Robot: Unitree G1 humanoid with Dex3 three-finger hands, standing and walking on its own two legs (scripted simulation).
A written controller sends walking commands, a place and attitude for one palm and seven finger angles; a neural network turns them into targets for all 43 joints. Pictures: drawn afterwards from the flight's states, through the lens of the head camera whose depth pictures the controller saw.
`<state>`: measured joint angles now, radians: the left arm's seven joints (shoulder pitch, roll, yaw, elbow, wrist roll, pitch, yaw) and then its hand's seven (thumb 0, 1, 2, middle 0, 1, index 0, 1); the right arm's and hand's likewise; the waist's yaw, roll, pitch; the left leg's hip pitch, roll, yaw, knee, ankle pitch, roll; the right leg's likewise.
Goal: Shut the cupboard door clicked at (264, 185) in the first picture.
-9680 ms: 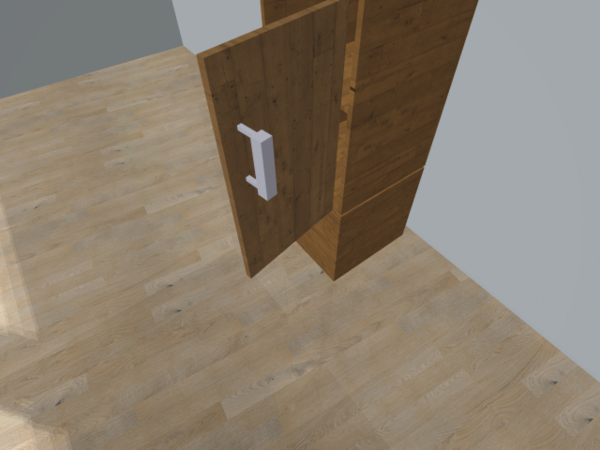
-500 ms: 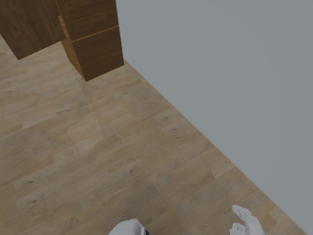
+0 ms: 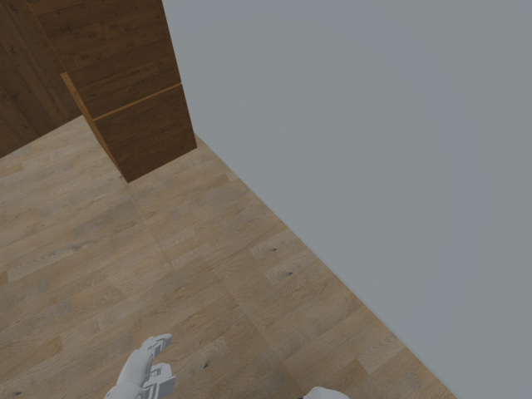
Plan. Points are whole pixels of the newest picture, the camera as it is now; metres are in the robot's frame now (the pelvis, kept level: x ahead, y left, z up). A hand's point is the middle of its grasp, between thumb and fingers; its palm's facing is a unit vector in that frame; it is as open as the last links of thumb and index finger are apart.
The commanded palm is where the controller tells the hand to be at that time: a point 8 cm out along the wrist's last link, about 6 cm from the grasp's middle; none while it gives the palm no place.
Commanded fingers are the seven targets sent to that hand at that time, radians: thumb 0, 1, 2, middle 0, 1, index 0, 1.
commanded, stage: walk to a spot facing it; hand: left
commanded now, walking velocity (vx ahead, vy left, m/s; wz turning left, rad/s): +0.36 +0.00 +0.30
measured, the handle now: out of the picture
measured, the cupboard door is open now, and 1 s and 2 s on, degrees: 100 100 100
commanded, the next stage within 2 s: turn to face it in 0.86 s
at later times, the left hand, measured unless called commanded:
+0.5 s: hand out of the picture +0.09 +0.20 -0.18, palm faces +0.25 -0.96 -0.13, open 7.3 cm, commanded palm none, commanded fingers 0.00 0.90 0.90 -0.20 -0.30 -0.20 -0.30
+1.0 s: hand (147, 200) +0.56 +0.28 -0.15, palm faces +0.06 -0.98 -0.20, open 7.3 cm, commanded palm none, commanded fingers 0.00 0.90 0.90 -0.20 -0.30 -0.20 -0.30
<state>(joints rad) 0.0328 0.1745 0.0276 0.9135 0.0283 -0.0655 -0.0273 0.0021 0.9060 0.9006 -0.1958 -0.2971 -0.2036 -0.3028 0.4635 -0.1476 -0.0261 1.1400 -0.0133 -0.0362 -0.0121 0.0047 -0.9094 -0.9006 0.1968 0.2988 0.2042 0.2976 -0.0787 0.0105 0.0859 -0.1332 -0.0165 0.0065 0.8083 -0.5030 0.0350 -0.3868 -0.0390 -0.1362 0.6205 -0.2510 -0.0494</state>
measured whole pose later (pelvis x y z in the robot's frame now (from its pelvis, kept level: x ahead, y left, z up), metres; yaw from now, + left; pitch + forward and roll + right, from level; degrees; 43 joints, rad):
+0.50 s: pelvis +0.23 +0.06 -0.01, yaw +10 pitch -1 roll -1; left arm 0.46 0.16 0.02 1.17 0.02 -0.03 -0.01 0.00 0.91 0.90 -0.20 -0.30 -0.20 -0.30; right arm 0.07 -0.19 -0.04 0.95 -0.03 -0.06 0.02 0.00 -0.91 -0.90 0.19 0.30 0.20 0.30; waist 0.04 -0.03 0.06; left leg -0.43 0.00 0.14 0.68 -0.23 0.11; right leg -0.15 -0.12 -0.15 1.02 -0.49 0.02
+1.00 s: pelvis +0.45 +0.08 +0.01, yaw +8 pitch +1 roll +0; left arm 0.07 0.20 0.03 0.98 0.02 -0.01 -0.02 0.01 0.91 0.90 -0.19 -0.30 -0.20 -0.30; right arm 0.50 -0.13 -0.01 1.15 -0.03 -0.06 -0.03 0.00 -0.91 -0.90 0.20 0.30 0.20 0.30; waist -0.07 0.00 0.07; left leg 0.07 -0.02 0.13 0.33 -0.40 0.04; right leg -0.48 -0.04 -0.11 0.63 -0.14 -0.05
